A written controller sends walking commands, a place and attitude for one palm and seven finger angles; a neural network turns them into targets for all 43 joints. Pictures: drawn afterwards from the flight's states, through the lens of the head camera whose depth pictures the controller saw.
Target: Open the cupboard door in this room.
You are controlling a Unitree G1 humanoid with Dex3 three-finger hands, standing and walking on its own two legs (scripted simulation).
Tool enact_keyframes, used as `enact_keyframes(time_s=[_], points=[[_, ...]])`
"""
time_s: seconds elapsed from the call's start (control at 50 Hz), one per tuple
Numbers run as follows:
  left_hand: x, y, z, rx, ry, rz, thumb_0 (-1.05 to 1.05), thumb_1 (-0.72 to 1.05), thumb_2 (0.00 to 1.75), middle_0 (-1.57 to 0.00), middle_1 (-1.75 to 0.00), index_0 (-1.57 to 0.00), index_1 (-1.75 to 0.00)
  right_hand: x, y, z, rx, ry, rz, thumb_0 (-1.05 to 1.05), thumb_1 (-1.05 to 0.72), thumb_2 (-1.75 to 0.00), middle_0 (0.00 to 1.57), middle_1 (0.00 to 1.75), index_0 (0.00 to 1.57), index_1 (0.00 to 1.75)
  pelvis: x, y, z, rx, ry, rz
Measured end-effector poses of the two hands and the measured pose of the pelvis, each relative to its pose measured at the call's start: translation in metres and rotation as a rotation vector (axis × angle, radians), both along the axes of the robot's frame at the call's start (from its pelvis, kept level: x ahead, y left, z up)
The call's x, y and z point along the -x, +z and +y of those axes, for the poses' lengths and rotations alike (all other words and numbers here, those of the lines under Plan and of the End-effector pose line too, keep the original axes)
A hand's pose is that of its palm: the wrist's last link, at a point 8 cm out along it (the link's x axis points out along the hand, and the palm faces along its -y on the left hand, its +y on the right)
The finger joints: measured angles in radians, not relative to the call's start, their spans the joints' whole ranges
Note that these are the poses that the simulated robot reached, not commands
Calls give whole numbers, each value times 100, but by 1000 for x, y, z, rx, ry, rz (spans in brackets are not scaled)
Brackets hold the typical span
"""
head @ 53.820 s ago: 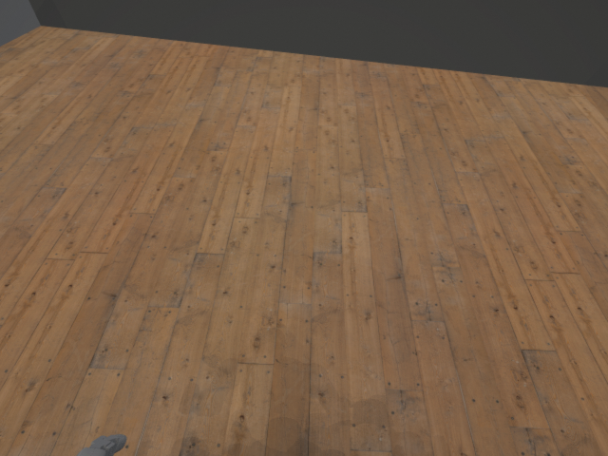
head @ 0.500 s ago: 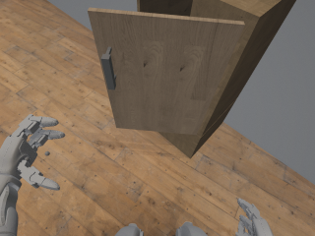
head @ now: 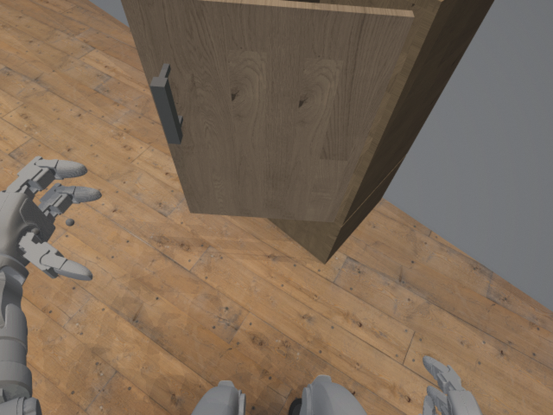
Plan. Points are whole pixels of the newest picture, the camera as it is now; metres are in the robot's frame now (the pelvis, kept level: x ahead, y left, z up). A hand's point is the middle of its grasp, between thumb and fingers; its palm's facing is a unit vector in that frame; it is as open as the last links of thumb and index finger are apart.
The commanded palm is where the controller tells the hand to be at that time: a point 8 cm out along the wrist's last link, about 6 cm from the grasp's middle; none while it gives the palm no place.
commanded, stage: move the hooked fingers beside the handle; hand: left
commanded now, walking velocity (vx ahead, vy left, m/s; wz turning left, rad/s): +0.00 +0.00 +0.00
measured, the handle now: (170, 105) +0.60 +0.21 +0.04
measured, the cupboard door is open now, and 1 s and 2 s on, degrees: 39 39 39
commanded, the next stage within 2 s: none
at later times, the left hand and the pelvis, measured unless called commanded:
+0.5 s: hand (95, 170) +0.44 +0.29 +0.06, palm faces -0.04 -1.00 -0.02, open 14.0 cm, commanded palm +0.42 +0.33 +0.06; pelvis +0.01 +0.02 +0.00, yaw -2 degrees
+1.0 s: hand (119, 134) +0.51 +0.27 +0.06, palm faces -0.02 -1.00 -0.03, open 14.0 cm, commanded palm +0.51 +0.31 +0.05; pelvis +0.00 +0.03 -0.01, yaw -2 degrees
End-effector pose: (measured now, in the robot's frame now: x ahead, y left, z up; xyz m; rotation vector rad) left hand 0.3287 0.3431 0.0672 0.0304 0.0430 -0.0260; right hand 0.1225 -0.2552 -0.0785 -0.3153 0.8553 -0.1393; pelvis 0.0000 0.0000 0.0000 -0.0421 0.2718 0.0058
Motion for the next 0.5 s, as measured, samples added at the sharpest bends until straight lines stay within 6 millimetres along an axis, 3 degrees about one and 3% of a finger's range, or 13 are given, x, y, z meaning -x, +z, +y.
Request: enact_keyframes(time_s=[0.26,0.5], points=[[-51,-9,0,8,-4,-5,-1,-50,30,-29,-120,-30,-120,43,-11,1,19,-71,161,1,-90,-90,20,30,20,30,-2,-4,11,4,-17,51],[-93,-7,-2,12,-14,-6,-1,-50,30,-29,-120,-30,-120,63,-12,14,18,-121,264,1,-90,-90,20,30,20,30,-9,-3,25,16,-25,83]])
